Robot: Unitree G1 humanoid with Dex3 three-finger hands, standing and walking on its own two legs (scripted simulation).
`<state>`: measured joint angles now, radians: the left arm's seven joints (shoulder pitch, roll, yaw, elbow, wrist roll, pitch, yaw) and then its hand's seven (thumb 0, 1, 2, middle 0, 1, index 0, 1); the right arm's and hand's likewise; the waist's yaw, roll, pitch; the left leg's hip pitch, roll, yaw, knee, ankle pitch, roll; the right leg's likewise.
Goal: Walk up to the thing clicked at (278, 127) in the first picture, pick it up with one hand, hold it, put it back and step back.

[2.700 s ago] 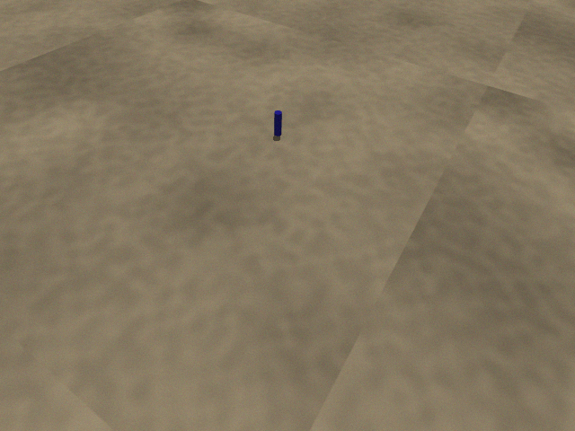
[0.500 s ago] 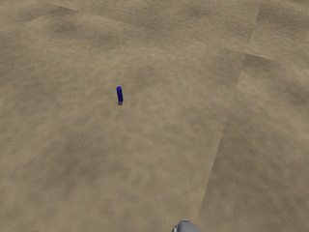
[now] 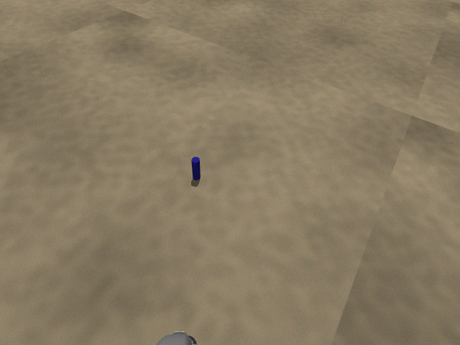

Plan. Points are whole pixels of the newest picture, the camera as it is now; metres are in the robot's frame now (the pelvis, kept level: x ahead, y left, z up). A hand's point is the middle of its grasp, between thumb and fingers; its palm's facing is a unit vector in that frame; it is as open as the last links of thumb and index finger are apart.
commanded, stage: walk up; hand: left
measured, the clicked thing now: (196, 168) +1.05 +0.22 -0.69
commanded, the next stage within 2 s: none
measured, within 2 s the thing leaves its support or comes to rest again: neither
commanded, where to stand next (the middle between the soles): +0.71 +0.02 m, yaw -3 degrees
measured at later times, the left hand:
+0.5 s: hand (114, 248) +0.32 +0.27 -0.13, palm faces -0.10 -0.91 -0.40, open 7.4 cm
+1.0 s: hand (117, 202) +0.46 +0.31 -0.16, palm faces -0.07 -0.93 -0.36, open 7.4 cm
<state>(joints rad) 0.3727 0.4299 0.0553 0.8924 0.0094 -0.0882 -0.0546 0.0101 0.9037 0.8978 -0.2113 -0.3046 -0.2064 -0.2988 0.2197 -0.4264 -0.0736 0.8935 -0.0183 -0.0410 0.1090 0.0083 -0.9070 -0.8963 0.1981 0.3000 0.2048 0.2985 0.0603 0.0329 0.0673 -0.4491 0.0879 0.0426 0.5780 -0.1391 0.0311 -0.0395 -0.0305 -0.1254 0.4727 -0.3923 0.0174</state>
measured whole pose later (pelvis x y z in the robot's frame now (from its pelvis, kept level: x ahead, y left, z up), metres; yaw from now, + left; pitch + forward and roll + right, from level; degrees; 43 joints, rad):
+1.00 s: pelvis +0.41 +0.03 -0.01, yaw -2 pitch -3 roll +0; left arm 0.31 0.45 0.04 0.93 0.00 -0.04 -0.04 0.01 0.91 0.90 -0.21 -0.30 -0.20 -0.30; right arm 0.31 -0.41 -0.07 0.87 -0.01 -0.08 0.06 0.00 -0.91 -0.90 0.20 0.30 0.21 0.30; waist 0.00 -0.05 0.06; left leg -0.32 0.04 0.09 0.64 -0.27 0.03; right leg -0.40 -0.04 0.02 1.08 -0.41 -0.05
